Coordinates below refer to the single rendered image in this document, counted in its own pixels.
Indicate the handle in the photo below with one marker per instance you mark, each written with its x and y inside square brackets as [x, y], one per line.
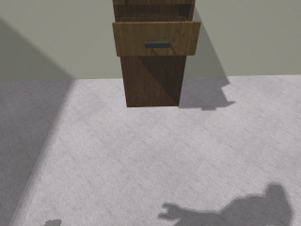
[157, 44]

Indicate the cabinet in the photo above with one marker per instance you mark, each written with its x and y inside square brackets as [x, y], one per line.
[153, 81]

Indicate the drawer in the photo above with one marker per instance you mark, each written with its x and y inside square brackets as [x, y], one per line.
[130, 34]

